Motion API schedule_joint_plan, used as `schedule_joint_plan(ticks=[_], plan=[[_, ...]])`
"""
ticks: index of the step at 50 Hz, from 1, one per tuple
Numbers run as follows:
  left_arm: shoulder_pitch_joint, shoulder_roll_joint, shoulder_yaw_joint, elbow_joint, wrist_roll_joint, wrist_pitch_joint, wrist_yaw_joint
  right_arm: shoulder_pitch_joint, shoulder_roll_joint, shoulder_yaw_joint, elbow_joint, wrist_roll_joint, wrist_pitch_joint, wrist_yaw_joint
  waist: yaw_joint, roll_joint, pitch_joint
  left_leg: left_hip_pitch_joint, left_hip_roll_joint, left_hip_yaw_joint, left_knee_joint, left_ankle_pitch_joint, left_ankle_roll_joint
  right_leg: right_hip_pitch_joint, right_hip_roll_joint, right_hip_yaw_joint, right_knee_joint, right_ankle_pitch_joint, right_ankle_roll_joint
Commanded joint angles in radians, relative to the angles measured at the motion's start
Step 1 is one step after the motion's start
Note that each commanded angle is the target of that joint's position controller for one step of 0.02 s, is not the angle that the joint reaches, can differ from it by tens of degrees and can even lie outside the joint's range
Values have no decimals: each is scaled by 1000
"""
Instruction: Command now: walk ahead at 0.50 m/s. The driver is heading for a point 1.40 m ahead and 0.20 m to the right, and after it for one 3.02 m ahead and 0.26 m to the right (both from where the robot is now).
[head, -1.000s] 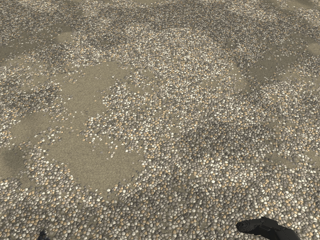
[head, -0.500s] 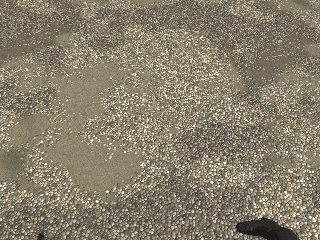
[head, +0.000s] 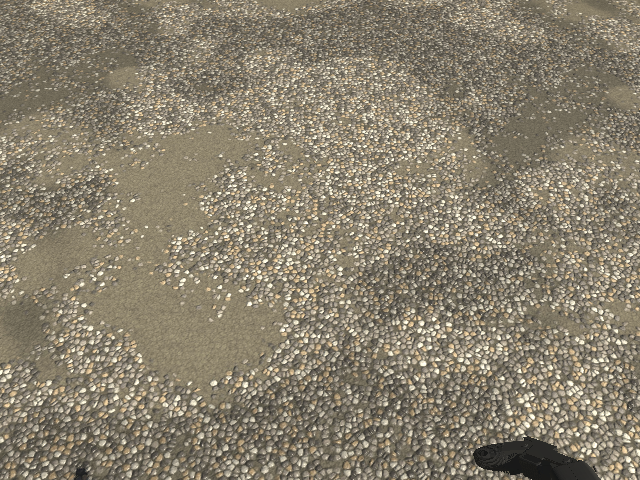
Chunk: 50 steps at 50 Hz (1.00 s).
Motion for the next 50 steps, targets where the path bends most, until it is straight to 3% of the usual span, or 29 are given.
schedule_joint_plan(ticks=[1, 3, 5, 7, 9, 10, 12, 14, 15, 16, 18, 19, 21, 24, 25, 26, 27, 29, 30, 32, 35, 36, 37, 38, 41, 42, 43, 44, 50], plan=[[-18, 87, 26, -85, 4, -18, -1, -116, -70, -24, -111, -3, -20, -3, 8, 9, -82, -29, 67, -57, -25, 223, 35, 71, -78, 113, -43, 85, -35], [-16, 104, 33, -69, -17, -13, 7, -79, -71, -27, -86, -6, -15, -10, -15, 3, -71, -5, 66, -48, -31, 119, 34, 48, -71, 116, -79, -27, -33], [-42, 85, 26, -93, -2, -15, 3, -117, -75, -26, -108, 5, -17, -1, 2, 14, -16, -72, 63, -59, -37, 158, 34, 50, -73, 112, -63, 41, -33], [-25, 86, 26, -88, 4, -17, 1, -114, -75, -26, -108, -1, -19, -1, 8, 13, -64, -49, 67, -58, -31, 207, 35, 73, -77, 115, -46, 78, -36], [-5, 102, 33, -64, -10, -14, 6, -78, -68, -27, -84, -10, -17, -10, -11, 4, -107, 9, 70, -48, -30, 148, 35, 69, -72, 121, -67, -4, -36], [-14, 104, 33, -68, -16, -12, 7, -79, -71, -27, -85, -6, -16, -10, -14, 6, -72, -7, 66, -48, -33, 117, 35, 51, -69, 119, -78, -27, -34], [-33, 85, 25, -89, 4, -17, 1, -115, -73, -25, -108, 1, -18, -1, 4, 13, -52, -51, 68, -59, -35, 189, 36, 63, -75, 118, -53, 63, -34], [-9, 102, 32, -66, -10, -14, 6, -76, -72, -28, -83, -9, -16, -9, -13, 2, -101, 5, 70, -49, -32, 142, 35, 67, -71, 123, -68, -5, -35], [-18, 102, 32, -70, -16, -12, 8, -78, -72, -28, -84, -6, -15, -9, -14, 4, -69, -10, 66, -48, -35, 113, 35, 51, -68, 121, -78, -25, -34], [-38, 86, 25, -91, -3, -16, 2, -117, -74, -26, -109, 4, -18, -1, 3, 14, -28, -60, 63, -57, -36, 165, 36, 48, -71, 118, -61, 43, -32], [-25, 87, 25, -87, 4, -18, 0, -112, -75, -25, -109, -1, -19, -1, 6, 12, -66, -40, 68, -57, -31, 204, 37, 66, -75, 121, -49, 76, -34], [-9, 102, 32, -66, -10, -14, 6, -75, -72, -28, -83, -8, -16, -9, -13, 2, -101, 5, 70, -48, -32, 142, 36, 66, -70, 125, -68, -4, -35], [-38, 86, 25, -91, -2, -16, 2, -116, -74, -25, -108, 4, -18, -1, 3, 14, -29, -58, 63, -56, -37, 165, 36, 47, -70, 120, -61, 45, -32], [-24, 87, 25, -88, 4, -18, -1, -111, -74, -25, -110, -3, -19, -2, 6, 9, -75, -31, 68, -56, -29, 211, 37, 64, -74, 123, -47, 82, -33], [-9, 102, 31, -66, -10, -15, 5, -74, -70, -27, -83, -10, -16, -10, -14, 0, -108, 14, 71, -48, -32, 143, 36, 63, -69, 129, -69, -3, -34], [-18, 104, 32, -69, -17, -13, 7, -75, -73, -27, -84, -6, -15, -10, -16, 3, -73, -2, 67, -47, -35, 112, 36, 46, -67, 128, -80, -24, -32], [-41, 86, 24, -92, -3, -16, 2, -115, -75, -25, -109, 3, -17, -2, 1, 12, -28, -55, 64, -56, -37, 161, 36, 42, -69, 123, -63, 44, -31], [-28, 87, 24, -88, 3, -18, -1, -109, -76, -25, -108, -2, -18, -1, 4, 11, -66, -38, 69, -56, -33, 199, 37, 62, -73, 127, -51, 75, -33], [-11, 102, 31, -67, -10, -14, 6, -73, -73, -28, -82, -9, -16, -9, -14, 2, -101, 7, 71, -47, -34, 138, 36, 63, -68, 131, -69, -4, -34], [-40, 86, 24, -92, -3, -16, 2, -114, -74, -25, -108, 3, -18, -1, 2, 14, -28, -57, 64, -55, -38, 160, 37, 45, -68, 125, -63, 44, -31], [-26, 87, 24, -88, 4, -18, -1, -110, -75, -25, -109, -3, -19, -2, 5, 9, -74, -30, 68, -55, -31, 207, 37, 62, -72, 129, -48, 81, -32], [-11, 102, 31, -66, -10, -15, 5, -72, -71, -27, -83, -10, -16, -10, -15, 1, -107, 15, 72, -47, -34, 139, 37, 61, -67, 134, -70, -4, -34], [-20, 104, 31, -69, -17, -13, 7, -74, -74, -27, -84, -6, -15, -10, -17, 3, -73, -1, 67, -46, -36, 109, 37, 44, -65, 133, -80, -23, -32], [-43, 86, 24, -92, -3, -16, 2, -113, -75, -25, -108, 3, -17, -2, 0, 12, -27, -54, 64, -55, -38, 157, 37, 40, -67, 128, -64, 44, -30], [-28, 87, 23, -88, 4, -19, -1, -108, -75, -25, -109, -3, -18, -2, 4, 9, -74, -29, 68, -55, -32, 203, 37, 59, -71, 132, -49, 80, -32], [-12, 102, 30, -66, -10, -15, 5, -71, -72, -27, -83, -10, -15, -9, -16, 0, -107, 16, 72, -46, -35, 135, 37, 59, -66, 137, -71, -5, -33], [-21, 104, 31, -69, -17, -13, 6, -73, -75, -27, -84, -6, -14, -10, -18, 2, -73, 0, 68, -46, -37, 105, 37, 42, -64, 136, -81, -24, -31], [-44, 86, 24, -93, -3, -16, 1, -112, -75, -25, -108, 3, -17, -2, -1, 13, -27, -54, 64, -54, -39, 153, 37, 38, -66, 131, -65, 42, -30], [54, 113, 42, -31, -20, -12, -8, -39, -87, -39, -57, 16, -8, 1, 2, 18, -70, 1, 89, -68, -55, 217, 59, 82, -75, 148, -81, 64, -46]])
